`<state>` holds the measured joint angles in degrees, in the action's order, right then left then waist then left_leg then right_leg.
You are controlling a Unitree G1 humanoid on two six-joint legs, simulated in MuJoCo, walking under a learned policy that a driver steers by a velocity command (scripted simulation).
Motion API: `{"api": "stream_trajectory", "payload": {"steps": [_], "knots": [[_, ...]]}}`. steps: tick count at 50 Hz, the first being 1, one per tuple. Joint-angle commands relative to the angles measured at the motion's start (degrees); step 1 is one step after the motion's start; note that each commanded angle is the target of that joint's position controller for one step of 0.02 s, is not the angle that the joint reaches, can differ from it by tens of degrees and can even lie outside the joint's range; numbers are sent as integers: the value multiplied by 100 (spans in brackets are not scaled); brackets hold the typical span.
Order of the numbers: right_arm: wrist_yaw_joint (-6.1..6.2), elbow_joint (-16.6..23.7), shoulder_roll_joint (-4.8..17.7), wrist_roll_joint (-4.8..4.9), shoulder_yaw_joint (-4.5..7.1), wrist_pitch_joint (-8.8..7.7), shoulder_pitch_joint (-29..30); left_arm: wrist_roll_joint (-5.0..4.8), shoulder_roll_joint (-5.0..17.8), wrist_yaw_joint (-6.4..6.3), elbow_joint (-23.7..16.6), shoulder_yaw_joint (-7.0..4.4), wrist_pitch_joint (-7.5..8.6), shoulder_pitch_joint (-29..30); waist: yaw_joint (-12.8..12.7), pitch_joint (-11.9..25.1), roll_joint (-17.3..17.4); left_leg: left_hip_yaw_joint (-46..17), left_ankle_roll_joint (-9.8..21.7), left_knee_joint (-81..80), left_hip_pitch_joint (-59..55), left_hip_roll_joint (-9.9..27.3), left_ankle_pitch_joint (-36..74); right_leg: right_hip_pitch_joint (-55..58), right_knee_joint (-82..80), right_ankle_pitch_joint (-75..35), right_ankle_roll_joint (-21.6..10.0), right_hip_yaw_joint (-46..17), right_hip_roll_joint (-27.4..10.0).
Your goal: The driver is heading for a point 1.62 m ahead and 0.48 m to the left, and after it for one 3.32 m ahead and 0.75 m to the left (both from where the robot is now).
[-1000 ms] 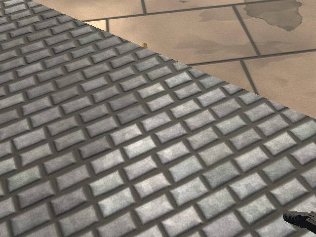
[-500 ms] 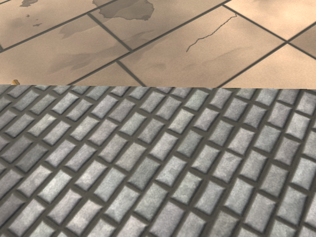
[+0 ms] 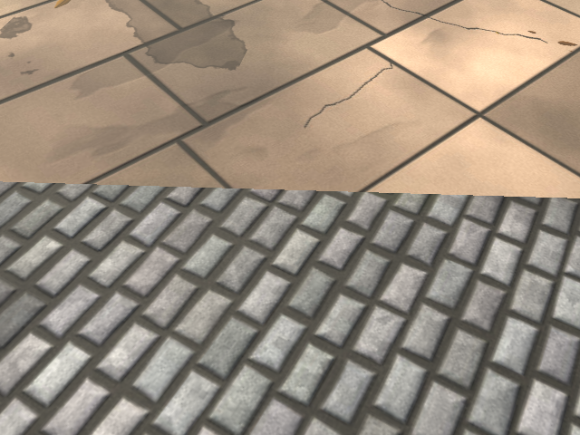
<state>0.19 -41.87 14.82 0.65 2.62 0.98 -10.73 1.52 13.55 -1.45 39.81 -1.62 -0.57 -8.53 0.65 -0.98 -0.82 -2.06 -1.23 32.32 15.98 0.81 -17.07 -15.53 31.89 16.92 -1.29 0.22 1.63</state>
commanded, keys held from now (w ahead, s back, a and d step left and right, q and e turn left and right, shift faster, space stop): q+shift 0.60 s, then e+shift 0.40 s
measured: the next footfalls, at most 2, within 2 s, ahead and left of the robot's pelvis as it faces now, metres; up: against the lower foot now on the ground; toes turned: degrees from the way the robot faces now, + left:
left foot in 0.44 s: -0.01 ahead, +0.16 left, +0.00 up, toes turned +27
right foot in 0.88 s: +0.13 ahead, -0.03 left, +0.00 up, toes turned +29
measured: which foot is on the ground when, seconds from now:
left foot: down 0.00-0.10, up 0.12-0.42, down 0.44-0.92, up 0.94-1.00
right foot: down 0.00-0.44, up 0.46-0.86, down 0.88-1.00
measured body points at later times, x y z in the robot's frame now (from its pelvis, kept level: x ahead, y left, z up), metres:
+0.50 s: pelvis -0.02 +0.05 -0.01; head +0.03 +0.09 +0.44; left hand +0.01 +0.37 -0.12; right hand +0.27 -0.14 -0.08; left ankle -0.04 +0.14 -0.73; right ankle -0.01 -0.11 -0.69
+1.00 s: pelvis +0.02 +0.06 +0.00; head +0.06 +0.06 +0.45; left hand +0.00 +0.37 -0.10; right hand +0.32 -0.08 -0.09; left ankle -0.06 +0.14 -0.69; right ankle +0.09 -0.05 -0.73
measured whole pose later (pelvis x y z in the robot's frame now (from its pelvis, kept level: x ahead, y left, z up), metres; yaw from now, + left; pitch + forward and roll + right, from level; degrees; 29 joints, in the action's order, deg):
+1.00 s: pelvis +0.02 +0.06 +0.00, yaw +25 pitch +2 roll +1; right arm 2.0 -36.1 15.4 -0.8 3.2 1.1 -4.4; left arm -0.4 16.7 -0.1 39.0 -4.3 0.4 -12.9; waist -2.3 -2.4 1.3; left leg -3.3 -0.4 51.6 22.3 -4.6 -30.7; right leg -20.1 34.4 16.1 0.4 -4.1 0.8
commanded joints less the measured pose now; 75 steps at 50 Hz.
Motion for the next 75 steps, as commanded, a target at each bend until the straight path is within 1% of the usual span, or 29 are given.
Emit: {"api": "stream_trajectory", "payload": {"steps": [1, 5, 7, 8, 10, 15, 21, 22, 23, 24, 26, 28, 33, 37, 40, 43, 46, 48, 51, 54, 58, 59, 60, 61, 63, 65, 66, 70, 75], "knots": [[75, 575, 1145, 54, 340, -109, 313, -45, 735, -128, -446, -372, -28, -27, -163, 253, 1074, -1626, 937, -805, 386, 873, 1640, 201, 327, -234, -20, -24, 10], [145, 920, 954, 86, 336, -1, 538, -60, 737, -80, -408, -510, -8, -455, -340, 454, 356, -1461, 625, -31, 1419, 427, 1035, 1008, -314, -347, -347, -428, -518], [108, 1105, 671, 97, 289, 67, 475, 61, 1081, -102, -393, -603, 30, -519, -282, 574, -1404, -7, -12, 2331, 2421, -139, -1520, 1404, -1389, -1926, -1382, -2016, -2596], [75, 1074, 944, 35, 413, 102, 424, 83, 894, -121, -528, -516, 105, -459, -255, 647, -842, -176, -146, 3528, 2562, 240, -1833, 1302, -1389, -2615, -1683, -2085, -2936], [43, 956, 852, 116, 438, 231, 184, -13, 884, -161, -659, -500, 160, 218, 72, 401, -296, -202, -256, 3768, 2414, 524, -1183, 879, -1396, -2311, -1304, -981, -2383], [-148, 1223, 450, 103, 276, 322, 652, -22, 1169, -192, -511, -600, 75, 48, -270, 378, -528, 465, -277, 2162, 1650, 538, -490, 870, -1213, -2166, -977, 539, -1924], [-156, 1155, 808, 132, 520, 463, 72, -330, 1231, 100, -273, -684, 57, 12, 104, 678, -583, 1031, 278, -11, -52, 13, 259, 794, -16, -2242, -330, 1180, -2087], [-52, 1030, 1219, 102, 703, 429, -471, -292, 1048, 144, -169, -649, 60, -230, 313, 744, 159, 431, 611, -610, -1095, 62, 1581, 5, 1151, -1655, 62, 1482, -1651], [37, 1120, 2164, 49, 921, 370, -733, -7, 691, 134, -588, -530, 107, 54, 217, 607, 2081, -2063, 1471, -614, -2313, 1523, 4638, -2336, 3184, 2004, 652, 1569, -775], [-65, 1255, 2109, -216, 840, 135, -649, 38, 771, 59, -849, -510, 150, 609, 451, 1417, 1629, -3368, 2442, -1018, -2051, 2155, 3773, -2922, 4198, 2543, 747, 20, -298], [-65, 1155, 1652, -53, 691, -103, -309, -151, 918, -36, -862, -540, 186, 893, 256, 838, 822, -2527, 1981, -1284, -1682, 1676, 2424, -3157, 4120, 1547, 483, -470, -397], [70, 1268, 1303, 110, 556, -44, 356, -30, 1077, -126, -710, -605, 183, 614, -147, 598, 558, -2005, 1553, -1235, -1033, 1249, 2260, -2763, 3531, 710, 434, -625, -461], [220, 1235, 1108, -14, 435, -4, 375, -100, 697, -20, -323, -423, 123, 197, -138, 1056, 551, -1311, 1394, -954, -849, 972, 3035, -1804, 2445, -22, 631, -363, -274], [134, 982, 590, -204, 159, -49, 384, -165, 522, 86, -266, -279, 43, 245, 10, 923, 858, -999, 1347, -1079, -277, 932, 2234, -698, 1441, -162, 577, -239, -559], [35, 831, 820, -256, 170, -97, 411, -241, 832, 132, -396, -341, 32, 379, 98, 390, 962, -1071, 1377, -1139, -25, 1047, 1434, -412, 925, 94, 393, -17, -438], [122, 734, 1131, -99, 282, -38, 270, -265, 1032, 160, -511, -392, 85, 280, 18, 149, 789, -1089, 1206, -744, -457, 1083, 1704, -496, -35, -513, 146, 95, -283], [236, 932, 849, -249, 288, -92, 223, -296, 1511, 142, -499, -563, 118, -30, 219, 469, -838, 144, 344, 671, -30, -135, 626, -99, -383, -2939, -702, -1616, -1092], [243, 1210, 642, -186, 262, -104, 1018, -172, 1449, 117, -453, -573, 152, -683, -366, 495, -1479, 8, 21, 2235, 1505, -798, -1798, 873, -1167, -3077, -1667, -3353, -1904], [158, 1148, 548, -67, 277, -93, 804, -268, 1464, 15, -517, -622, 213, -325, -69, 699, -625, -564, -60, 2851, 1997, -433, -1669, 1252, -920, -3095, -1234, -2753, -1532], [79, 1080, 304, -42, 225, -173, 859, -351, 1379, -100, -646, -661, -79, -22, -70, 842, -711, -284, -235, 1458, 1315, -578, -984, 977, -839, -2851, -892, -2469, -1034], [-127, 756, 530, 177, 360, -284, -105, -420, 1386, -75, -836, -625, -148, 216, 380, 803, -1026, 20, 28, -542, -1041, -613, -49, -1023, -1400, 2007, -700, -2763, -647], [-78, 543, 743, 172, 463, -305, -719, -389, 1156, -67, -929, -549, -107, 369, 679, 647, -819, -131, 162, -984, -2148, -285, 1, -2114, -906, 2220, -357, -2465, -346], [1, 485, 1105, 119, 552, -334, -1168, -344, 542, -29, -893, -394, -68, 72, 643, 828, 421, -1638, 410, -1418, -2855, 1106, -1309, -2925, 1176, 2081, -1, -1496, 255], [-56, 607, 1548, -264, 580, -437, -835, -461, 513, -7, -1290, -364, 87, 236, 362, 300, 1470, -4147, 976, -2295, -2125, 2297, -3138, -4077, 2335, 1346, 9, -1502, 160], [43, 815, 1046, -132, 436, -620, -18, -387, 1174, 51, -1100, -511, 163, 75, 0, -289, 1011, -3299, 985, -2396, -1635, 2086, -3020, -4352, 3343, 288, 58, -1263, -387], [108, 759, 872, -47, 358, -658, -120, -282, 1119, 111, -885, -508, 172, -178, 2, -242, 685, -2017, 684, -2350, -1506, 1556, -1898, -4118, 3913, -381, 191, -918, -576], [66, 550, 961, -361, 288, -549, -513, 368, 1070, 437, -854, -475, -26, 176, 99, -410, 7, -1409, 570, -2589, -750, 1418, -1730, -3679, 4160, -596, 231, -562, -349], [-47, 345, 945, -280, 278, -593, -937, 35, 906, 693, -760, -417, -189, 151, 148, -459, 683, -241, 282, -2585, -871, 1219, -1010, -3696, 4323, -1301, 237, -472, -402], [21, -61, 810, -296, 209, -660, -1807, 98, 853, 776, -821, -355, -143, 1046, 563, -820, 664, 490, 370, -2670, -1994, 1430, -465, -4352, 3507, -1235, 61, -95, -468]]}}
Velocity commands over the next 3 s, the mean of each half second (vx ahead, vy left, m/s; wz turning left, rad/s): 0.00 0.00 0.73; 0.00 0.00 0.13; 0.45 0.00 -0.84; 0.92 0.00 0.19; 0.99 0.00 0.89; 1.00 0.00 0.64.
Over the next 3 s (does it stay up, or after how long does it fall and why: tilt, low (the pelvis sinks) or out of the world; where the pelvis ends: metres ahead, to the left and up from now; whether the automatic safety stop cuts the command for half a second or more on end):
stays up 1.32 0.32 -0.03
